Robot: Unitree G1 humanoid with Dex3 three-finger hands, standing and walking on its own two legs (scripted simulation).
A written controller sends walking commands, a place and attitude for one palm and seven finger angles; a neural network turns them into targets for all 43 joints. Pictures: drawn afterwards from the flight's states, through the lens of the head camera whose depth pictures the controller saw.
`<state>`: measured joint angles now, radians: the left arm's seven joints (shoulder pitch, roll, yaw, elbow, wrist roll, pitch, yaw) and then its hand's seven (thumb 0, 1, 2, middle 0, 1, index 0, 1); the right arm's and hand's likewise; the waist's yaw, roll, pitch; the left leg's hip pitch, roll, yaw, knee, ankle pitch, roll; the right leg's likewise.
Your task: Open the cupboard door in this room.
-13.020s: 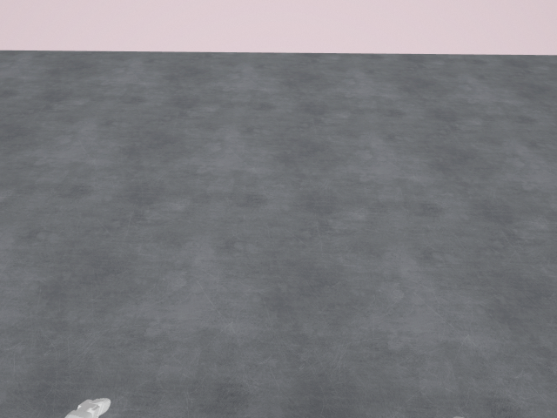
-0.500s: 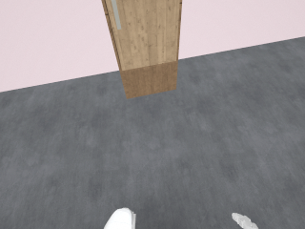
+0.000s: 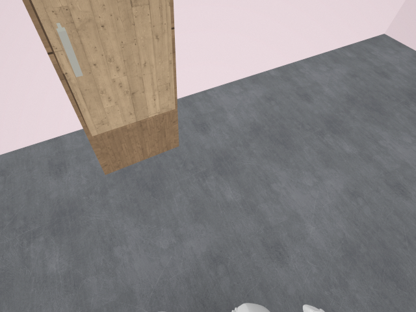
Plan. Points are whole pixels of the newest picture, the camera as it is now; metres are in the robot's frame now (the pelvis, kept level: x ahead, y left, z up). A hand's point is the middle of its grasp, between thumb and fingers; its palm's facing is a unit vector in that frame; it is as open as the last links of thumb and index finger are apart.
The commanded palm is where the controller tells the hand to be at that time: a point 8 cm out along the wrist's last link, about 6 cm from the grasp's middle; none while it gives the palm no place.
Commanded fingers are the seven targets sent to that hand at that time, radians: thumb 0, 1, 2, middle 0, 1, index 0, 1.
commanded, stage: walk to a spot facing it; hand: left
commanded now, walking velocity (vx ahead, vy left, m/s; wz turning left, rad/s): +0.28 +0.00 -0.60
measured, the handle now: (69, 50) +0.81 +0.53 +0.00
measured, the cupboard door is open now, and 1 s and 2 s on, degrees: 0 0 0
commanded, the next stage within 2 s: turn to face it in 0.46 s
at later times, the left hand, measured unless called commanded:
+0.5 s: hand (197, 211) +0.38 +0.06 -0.17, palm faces -0.37 -0.91 -0.20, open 7.4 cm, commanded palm none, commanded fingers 0.00 0.90 0.90 -0.20 -0.30 -0.20 -0.30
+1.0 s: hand (165, 219) +0.35 +0.14 -0.17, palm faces -0.17 -0.97 -0.19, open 7.4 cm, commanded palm none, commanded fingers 0.00 0.90 0.90 -0.20 -0.30 -0.20 -0.30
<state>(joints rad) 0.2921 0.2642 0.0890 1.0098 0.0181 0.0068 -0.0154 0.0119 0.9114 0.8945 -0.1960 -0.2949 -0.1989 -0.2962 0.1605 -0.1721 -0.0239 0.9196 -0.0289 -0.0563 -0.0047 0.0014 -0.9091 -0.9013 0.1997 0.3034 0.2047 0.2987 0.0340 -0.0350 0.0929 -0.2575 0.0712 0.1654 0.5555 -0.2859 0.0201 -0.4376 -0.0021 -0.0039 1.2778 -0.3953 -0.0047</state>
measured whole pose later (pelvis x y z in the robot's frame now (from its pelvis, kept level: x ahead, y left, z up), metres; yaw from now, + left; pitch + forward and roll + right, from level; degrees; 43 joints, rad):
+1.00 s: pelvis +0.25 -0.04 +0.01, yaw -13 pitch +1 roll -2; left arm 0.20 0.22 0.04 1.00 0.01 0.04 0.02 0.01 0.91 0.89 -0.20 -0.30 -0.20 -0.30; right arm 0.23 -0.16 -0.02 0.99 -0.03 0.02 -0.01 0.00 -0.93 -0.90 0.20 0.30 0.20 0.30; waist 0.00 -0.03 0.04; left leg -0.26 0.01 0.01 0.51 -0.26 0.04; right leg -0.39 -0.02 -0.06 0.93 -0.47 0.04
